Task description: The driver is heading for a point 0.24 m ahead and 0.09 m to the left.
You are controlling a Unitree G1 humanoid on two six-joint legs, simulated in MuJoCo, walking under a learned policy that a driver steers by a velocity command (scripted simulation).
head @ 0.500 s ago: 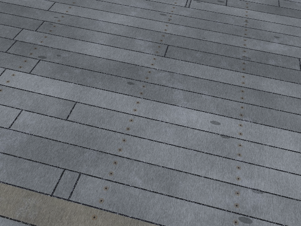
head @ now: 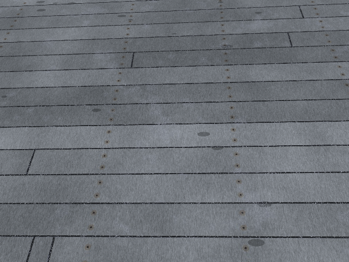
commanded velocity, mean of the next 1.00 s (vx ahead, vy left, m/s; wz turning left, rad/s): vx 0.00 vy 0.00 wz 0.25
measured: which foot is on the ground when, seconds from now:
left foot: up 0.00-0.32, down 0.34-1.00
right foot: down 0.00-0.34, up 0.36-0.68, down 0.70-1.00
